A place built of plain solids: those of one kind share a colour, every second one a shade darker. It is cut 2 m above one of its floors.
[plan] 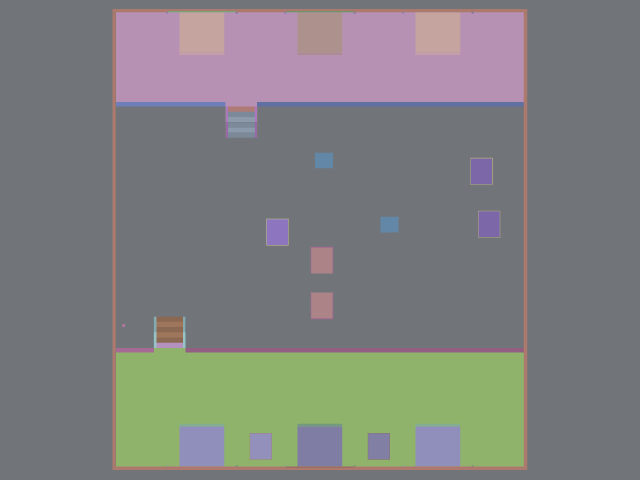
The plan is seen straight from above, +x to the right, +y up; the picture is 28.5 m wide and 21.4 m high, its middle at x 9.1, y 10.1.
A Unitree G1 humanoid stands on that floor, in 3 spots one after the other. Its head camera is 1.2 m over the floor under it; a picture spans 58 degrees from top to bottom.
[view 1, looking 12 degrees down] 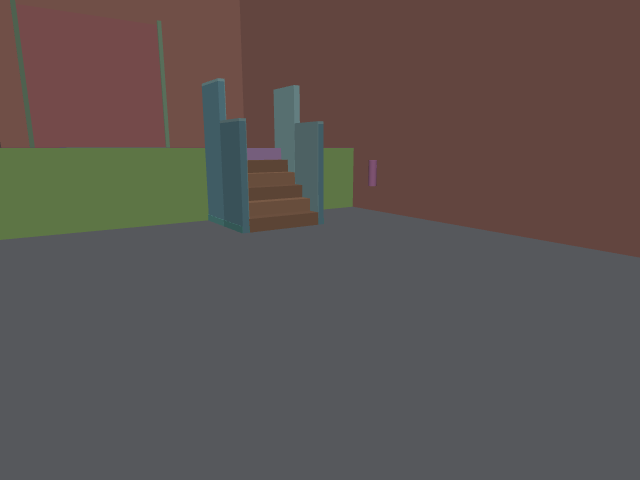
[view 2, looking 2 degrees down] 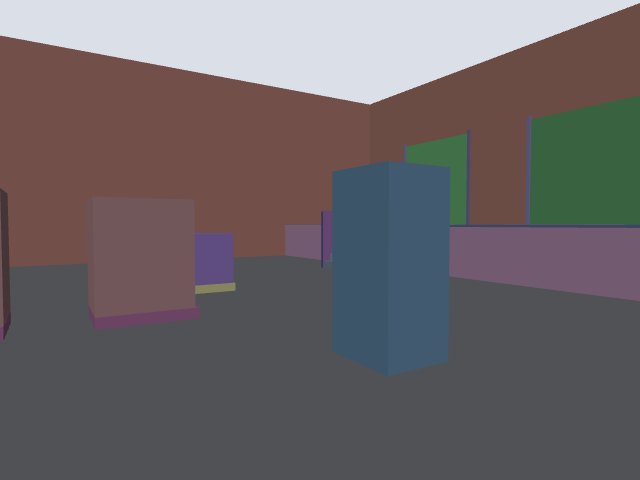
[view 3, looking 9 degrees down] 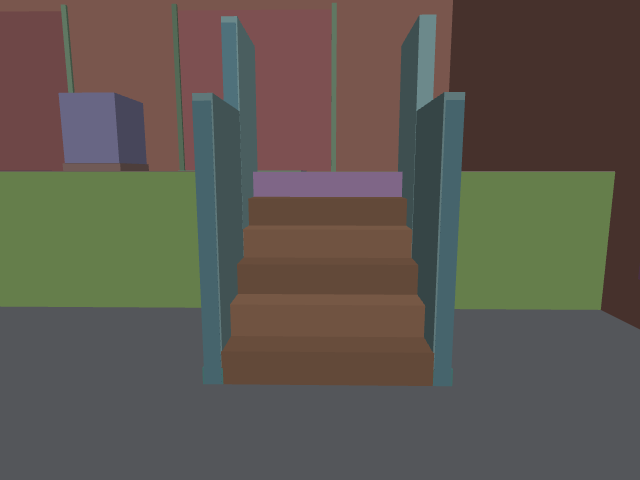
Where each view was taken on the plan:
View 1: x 5.59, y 12.36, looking -124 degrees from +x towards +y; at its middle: ground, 5.77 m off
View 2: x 15.19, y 8.19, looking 148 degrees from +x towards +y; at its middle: north_deck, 14.86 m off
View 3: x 2.40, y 8.98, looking -89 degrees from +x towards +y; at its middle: south_stair_steps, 3.04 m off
